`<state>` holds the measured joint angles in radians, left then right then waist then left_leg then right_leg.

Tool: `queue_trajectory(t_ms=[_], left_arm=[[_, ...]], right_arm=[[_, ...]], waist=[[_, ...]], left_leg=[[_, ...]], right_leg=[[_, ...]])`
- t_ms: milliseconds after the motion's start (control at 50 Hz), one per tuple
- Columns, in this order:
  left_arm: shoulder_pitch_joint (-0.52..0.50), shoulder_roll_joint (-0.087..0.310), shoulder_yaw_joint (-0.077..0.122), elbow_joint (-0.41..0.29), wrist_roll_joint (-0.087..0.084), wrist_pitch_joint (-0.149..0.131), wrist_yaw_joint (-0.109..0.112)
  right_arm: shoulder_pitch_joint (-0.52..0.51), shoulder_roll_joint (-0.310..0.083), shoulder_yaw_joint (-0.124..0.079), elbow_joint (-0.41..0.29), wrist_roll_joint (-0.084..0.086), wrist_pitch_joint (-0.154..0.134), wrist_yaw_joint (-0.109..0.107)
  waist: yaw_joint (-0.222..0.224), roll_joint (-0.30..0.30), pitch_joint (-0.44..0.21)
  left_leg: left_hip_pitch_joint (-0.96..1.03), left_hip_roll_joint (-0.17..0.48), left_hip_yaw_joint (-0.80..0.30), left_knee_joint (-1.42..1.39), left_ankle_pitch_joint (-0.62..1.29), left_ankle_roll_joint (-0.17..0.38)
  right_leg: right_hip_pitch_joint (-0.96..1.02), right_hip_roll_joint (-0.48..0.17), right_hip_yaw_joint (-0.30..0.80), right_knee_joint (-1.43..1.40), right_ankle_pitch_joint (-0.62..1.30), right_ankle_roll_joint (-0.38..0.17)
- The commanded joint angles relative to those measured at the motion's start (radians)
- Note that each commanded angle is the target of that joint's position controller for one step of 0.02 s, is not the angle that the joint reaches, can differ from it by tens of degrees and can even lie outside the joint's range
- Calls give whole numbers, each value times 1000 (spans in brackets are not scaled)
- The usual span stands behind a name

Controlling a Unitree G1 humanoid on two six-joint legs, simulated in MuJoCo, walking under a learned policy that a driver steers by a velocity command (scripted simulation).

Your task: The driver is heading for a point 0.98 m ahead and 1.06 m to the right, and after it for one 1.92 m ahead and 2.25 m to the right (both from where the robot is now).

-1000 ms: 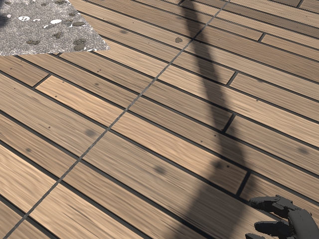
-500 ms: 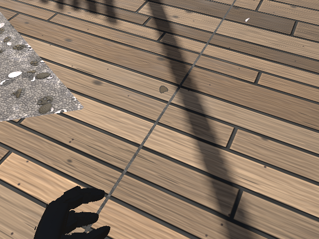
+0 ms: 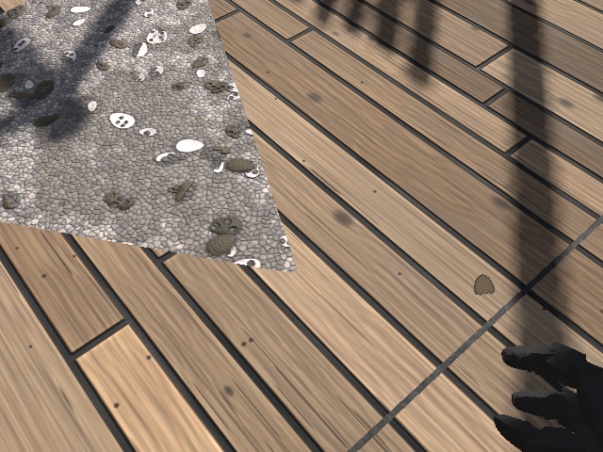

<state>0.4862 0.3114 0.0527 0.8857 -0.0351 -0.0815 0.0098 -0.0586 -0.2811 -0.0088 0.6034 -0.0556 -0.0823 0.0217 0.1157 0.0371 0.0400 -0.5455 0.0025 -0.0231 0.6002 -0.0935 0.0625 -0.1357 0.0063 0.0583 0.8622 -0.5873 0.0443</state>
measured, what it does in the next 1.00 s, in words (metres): walks ahead, turning right: right foot, then left foot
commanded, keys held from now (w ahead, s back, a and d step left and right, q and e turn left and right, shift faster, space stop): e+shift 1.00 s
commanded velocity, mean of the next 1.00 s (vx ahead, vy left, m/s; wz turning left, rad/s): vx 0.07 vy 0.00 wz -0.87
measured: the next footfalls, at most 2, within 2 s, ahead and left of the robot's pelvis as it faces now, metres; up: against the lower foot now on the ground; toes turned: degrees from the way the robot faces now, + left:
right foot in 0.36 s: +0.19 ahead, -0.17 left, +0.00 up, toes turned -22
left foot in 0.84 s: +0.31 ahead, -0.01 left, +0.00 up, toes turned -54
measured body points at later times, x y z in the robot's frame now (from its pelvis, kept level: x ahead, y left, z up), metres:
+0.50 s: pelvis +0.12 -0.06 +0.02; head +0.15 -0.11 +0.46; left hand +0.37 +0.16 -0.05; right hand +0.19 -0.39 -0.09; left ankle +0.15 +0.10 -0.63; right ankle +0.15 -0.16 -0.71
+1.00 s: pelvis +0.18 -0.03 +0.02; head +0.21 -0.05 +0.47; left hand +0.52 +0.02 -0.05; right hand +0.05 -0.34 -0.06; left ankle +0.29 +0.02 -0.71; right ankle +0.08 -0.12 -0.63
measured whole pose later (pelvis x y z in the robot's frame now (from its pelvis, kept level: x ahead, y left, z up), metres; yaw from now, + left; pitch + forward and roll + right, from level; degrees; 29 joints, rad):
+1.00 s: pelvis +0.18 -0.03 +0.02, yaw -54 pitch +1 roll +1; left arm 0.20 0.38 0.11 0.55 -0.03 0.07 0.01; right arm 0.10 -0.28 -0.09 0.72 -0.02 0.01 -0.05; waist -0.01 -0.05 0.04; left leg -0.27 -0.02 0.01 0.44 -0.20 0.02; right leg -0.59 0.07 0.14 1.16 -0.37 0.05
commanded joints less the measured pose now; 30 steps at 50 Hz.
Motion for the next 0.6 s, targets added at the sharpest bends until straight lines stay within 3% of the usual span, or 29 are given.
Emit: queue_trajectory(t_ms=[20,40,60,100,120,160,220,300,340,360,380,400,420,440,460,480,500,540,600], left_arm=[[18,151,24,-132,-17,2,-2],[-50,143,26,-140,-9,21,12],[-67,129,30,-138,-3,45,23],[-33,79,31,-147,-2,95,33],[-49,57,30,-165,1,108,37],[-111,41,33,-207,14,114,37],[-156,31,34,-225,15,112,6],[-225,77,60,-264,17,137,-28],[-203,90,79,-266,23,140,-28],[-150,134,101,-255,35,137,-16],[-128,281,136,-278,35,130,3],[-155,307,126,-318,67,103,-7],[-169,276,121,-329,61,78,-23],[-202,249,113,-331,41,65,-19],[-249,209,102,-339,19,70,-9],[-298,184,93,-355,10,81,4],[-320,170,88,-373,17,91,16],[-320,171,90,-388,27,101,30],[-306,185,99,-397,21,110,42]], right_arm=[[326,-192,-65,-7,23,42,-15],[273,-158,-62,5,49,43,-17],[229,-114,-52,13,57,43,-21],[141,-93,-54,16,38,41,-20],[108,-93,-59,17,33,36,-23],[78,-115,-75,27,32,29,-38],[34,-125,-86,38,45,36,-60],[49,-139,-101,72,81,49,-50],[62,-128,-104,92,96,57,-45],[109,-102,-100,113,89,63,-38],[140,-77,-93,86,45,72,-32],[117,-73,-86,46,29,74,-37],[66,-111,-93,43,48,72,-41],[45,-113,-95,40,60,66,-48],[60,-117,-99,59,48,65,-59],[65,-130,-104,61,40,66,-64],[67,-132,-106,65,40,66,-60],[76,-104,-101,77,48,65,-53],[62,-79,-92,80,55,66,-49]], waist=[[-204,162,-504],[-184,71,-380],[-152,53,-273],[-74,91,-177],[-60,95,-146],[-58,78,-144],[-57,89,-178],[-70,81,-141],[-51,38,-128],[-36,-65,-118],[-70,-396,-68],[-88,-386,-197],[-52,-236,-232],[-73,-174,-196],[-100,-112,-180],[-122,-129,-174],[-133,-146,-183],[-134,-130,-201],[-122,-128,-201]], left_leg=[[870,457,-364,-7,985,273],[739,393,-305,-71,798,242],[611,356,-247,-119,688,222],[359,341,-148,-232,516,199],[294,341,-101,-275,475,196],[264,346,-29,-308,439,186],[269,318,99,-304,336,143],[332,343,150,-245,169,87],[326,313,194,-122,82,20],[268,251,232,52,2,-33],[-8,101,288,412,-471,-131],[-180,-18,52,644,-624,-150],[-218,-9,-44,699,-554,-122],[-229,0,-71,669,-460,-93],[-219,20,-89,619,-384,-87],[-178,25,-98,562,-334,-87],[-128,11,-94,536,-298,-90],[-90,-26,-91,445,-254,-103],[-64,-60,-110,303,-235,-126]], right_leg=[[-545,-13,101,549,-102,28],[-590,-57,41,495,-18,41],[-591,-78,17,482,28,56],[-475,-111,-3,436,72,68],[-452,-121,-16,384,96,68],[-427,-138,-28,251,207,52],[-307,-129,-57,40,410,7],[-249,-94,-110,-127,422,-50],[-159,-47,-145,-253,461,-100],[-64,-36,-89,-338,583,-146],[67,-246,274,-437,1066,-264],[134,-352,572,-486,918,-436],[142,-338,536,-527,772,-420],[114,-293,480,-527,691,-365],[78,-255,426,-521,625,-312],[22,-230,394,-521,596,-285],[-15,-200,371,-523,598,-269],[-20,-164,352,-513,620,-254],[-19,-144,391,-506,566,-252]])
